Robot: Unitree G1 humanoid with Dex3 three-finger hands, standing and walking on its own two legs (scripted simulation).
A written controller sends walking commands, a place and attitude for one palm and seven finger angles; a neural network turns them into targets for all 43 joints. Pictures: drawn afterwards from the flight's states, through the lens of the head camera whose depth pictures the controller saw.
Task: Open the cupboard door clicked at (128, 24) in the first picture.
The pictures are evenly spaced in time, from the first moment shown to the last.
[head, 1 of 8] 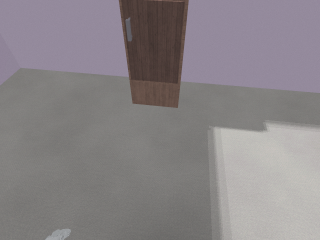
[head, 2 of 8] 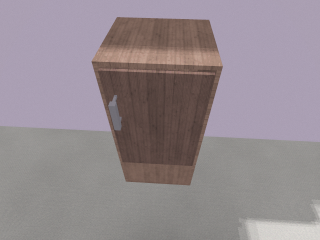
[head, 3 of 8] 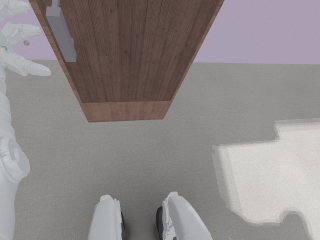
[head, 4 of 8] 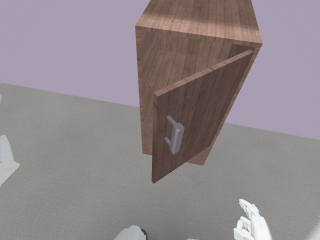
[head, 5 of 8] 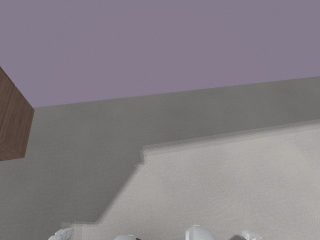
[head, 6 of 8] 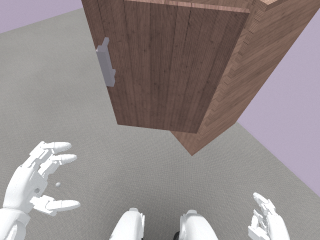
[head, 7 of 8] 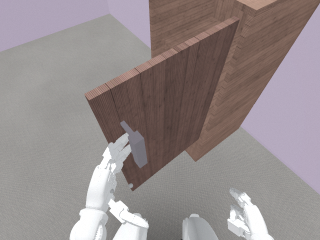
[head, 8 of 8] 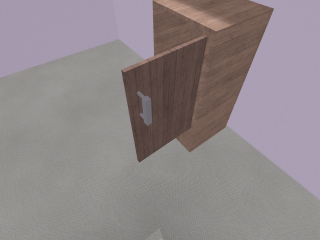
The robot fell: no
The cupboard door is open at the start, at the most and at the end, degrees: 0 93 92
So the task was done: yes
